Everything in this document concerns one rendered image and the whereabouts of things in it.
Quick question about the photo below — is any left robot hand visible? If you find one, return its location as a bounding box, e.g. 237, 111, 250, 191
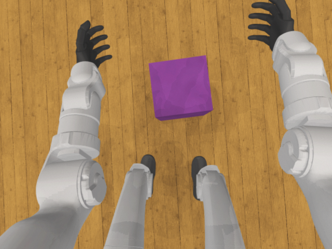
76, 20, 112, 68

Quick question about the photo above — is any right robot thigh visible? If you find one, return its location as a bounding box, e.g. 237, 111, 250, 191
196, 170, 246, 249

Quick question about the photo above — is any right robot forearm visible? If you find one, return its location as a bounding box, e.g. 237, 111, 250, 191
272, 31, 332, 130

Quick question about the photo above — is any right robot hand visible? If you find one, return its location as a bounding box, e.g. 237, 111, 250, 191
248, 0, 294, 51

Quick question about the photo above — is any left robot upper arm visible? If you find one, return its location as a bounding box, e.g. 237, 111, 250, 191
0, 159, 107, 249

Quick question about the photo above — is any carton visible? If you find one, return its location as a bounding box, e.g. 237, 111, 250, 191
149, 55, 213, 121

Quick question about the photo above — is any right robot upper arm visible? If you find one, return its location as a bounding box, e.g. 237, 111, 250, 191
278, 126, 332, 249

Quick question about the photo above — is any left robot forearm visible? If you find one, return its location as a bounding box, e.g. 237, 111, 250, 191
36, 61, 106, 201

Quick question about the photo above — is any left robot shin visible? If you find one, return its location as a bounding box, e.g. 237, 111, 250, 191
125, 163, 150, 179

